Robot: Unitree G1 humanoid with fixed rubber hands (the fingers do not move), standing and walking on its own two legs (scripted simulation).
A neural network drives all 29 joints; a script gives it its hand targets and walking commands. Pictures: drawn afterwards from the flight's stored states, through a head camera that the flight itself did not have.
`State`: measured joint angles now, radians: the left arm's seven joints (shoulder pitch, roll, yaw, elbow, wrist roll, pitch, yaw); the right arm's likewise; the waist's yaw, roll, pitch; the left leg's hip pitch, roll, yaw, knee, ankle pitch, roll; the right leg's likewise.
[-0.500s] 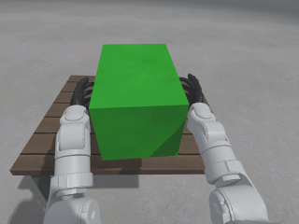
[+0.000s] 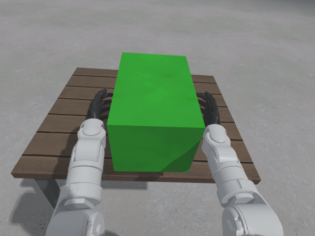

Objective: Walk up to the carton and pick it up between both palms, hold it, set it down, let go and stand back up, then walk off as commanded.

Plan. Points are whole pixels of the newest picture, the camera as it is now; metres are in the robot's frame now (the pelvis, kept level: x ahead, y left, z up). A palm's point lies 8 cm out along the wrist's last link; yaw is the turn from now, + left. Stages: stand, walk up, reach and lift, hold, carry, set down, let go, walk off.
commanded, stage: set down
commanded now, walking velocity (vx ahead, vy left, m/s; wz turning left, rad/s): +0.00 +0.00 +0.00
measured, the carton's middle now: (153, 108) +0.46 +0.00 +0.10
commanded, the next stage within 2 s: none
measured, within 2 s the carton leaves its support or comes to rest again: rests again in 1.98 s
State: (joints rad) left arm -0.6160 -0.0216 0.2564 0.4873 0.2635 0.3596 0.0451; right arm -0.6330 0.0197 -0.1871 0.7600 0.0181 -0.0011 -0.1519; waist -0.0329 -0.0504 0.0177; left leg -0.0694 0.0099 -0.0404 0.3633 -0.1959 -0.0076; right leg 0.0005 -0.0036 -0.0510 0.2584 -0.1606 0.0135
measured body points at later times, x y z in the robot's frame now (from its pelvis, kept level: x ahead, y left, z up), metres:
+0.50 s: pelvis +0.01 +0.00 +0.00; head -0.01 +0.02 +0.45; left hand +0.41 +0.15 +0.11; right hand +0.40 -0.15 +0.12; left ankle +0.01 +0.12 -0.75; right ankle -0.01 -0.13 -0.75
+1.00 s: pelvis +0.02 +0.00 +0.00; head +0.02 +0.02 +0.45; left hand +0.43 +0.15 +0.09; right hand +0.42 -0.16 +0.10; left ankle +0.01 +0.12 -0.75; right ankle -0.01 -0.13 -0.75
